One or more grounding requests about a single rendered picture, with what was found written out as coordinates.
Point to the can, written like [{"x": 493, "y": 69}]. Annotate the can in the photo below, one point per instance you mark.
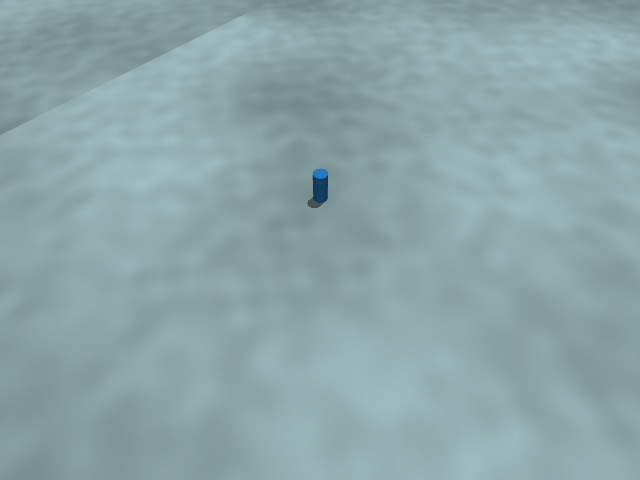
[{"x": 320, "y": 185}]

